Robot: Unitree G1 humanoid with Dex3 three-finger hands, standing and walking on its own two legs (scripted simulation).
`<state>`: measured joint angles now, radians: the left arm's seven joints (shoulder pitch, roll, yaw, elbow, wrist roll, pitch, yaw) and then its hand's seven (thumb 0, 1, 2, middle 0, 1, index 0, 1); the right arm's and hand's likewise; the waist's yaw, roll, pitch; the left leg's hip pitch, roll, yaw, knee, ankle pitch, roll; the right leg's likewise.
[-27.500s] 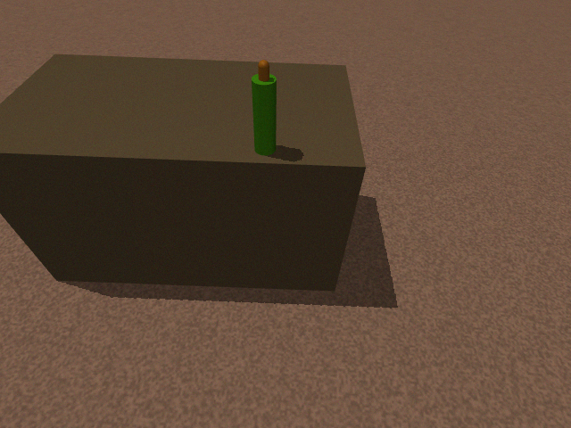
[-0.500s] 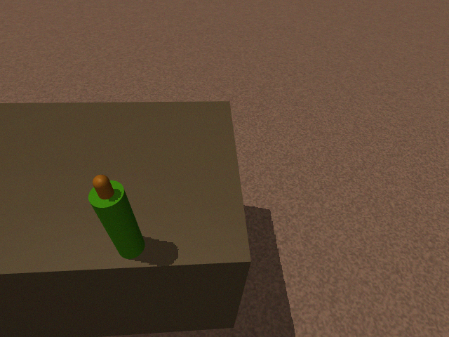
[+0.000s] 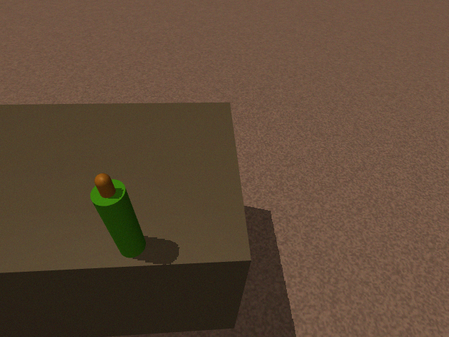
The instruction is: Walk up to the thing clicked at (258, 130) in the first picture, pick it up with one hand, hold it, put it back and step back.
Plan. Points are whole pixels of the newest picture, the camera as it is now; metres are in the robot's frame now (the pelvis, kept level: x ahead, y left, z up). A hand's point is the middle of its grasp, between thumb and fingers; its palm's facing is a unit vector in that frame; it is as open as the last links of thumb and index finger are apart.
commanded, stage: stand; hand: left
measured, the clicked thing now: (119, 216) +0.35 +0.22 -0.01
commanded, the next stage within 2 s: step back in 0.46 s
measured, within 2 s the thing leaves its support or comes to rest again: neither
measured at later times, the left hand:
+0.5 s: hand out of the picture +0.06 +0.25 -0.16, palm faces -0.03 -0.94 -0.34, open 7.3 cm
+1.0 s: hand out of the picture -0.01 +0.22 -0.15, palm faces +0.02 -0.90 -0.43, open 7.4 cm
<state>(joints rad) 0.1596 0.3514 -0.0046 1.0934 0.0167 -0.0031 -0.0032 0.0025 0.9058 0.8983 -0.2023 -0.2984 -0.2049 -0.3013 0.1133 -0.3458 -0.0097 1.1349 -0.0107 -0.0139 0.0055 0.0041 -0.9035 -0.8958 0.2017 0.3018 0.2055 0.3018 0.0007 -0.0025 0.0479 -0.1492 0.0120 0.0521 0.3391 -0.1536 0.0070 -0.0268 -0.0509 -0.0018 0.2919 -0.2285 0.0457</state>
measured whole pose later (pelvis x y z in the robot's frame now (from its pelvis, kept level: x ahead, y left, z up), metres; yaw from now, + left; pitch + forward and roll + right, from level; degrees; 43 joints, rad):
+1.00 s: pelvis -0.10 -0.05 -0.02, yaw +3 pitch +0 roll +1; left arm 0.13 0.33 0.04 0.85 0.03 0.03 0.02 0.00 0.90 0.90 -0.21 -0.30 -0.21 -0.30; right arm 0.14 -0.43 -0.04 0.94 0.00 0.07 -0.02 0.00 -0.91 -0.90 0.20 0.30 0.20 0.30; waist 0.03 0.06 0.18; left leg -0.41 -0.09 -0.12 1.06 -0.51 -0.02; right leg -0.33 -0.03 -0.05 0.60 -0.27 -0.03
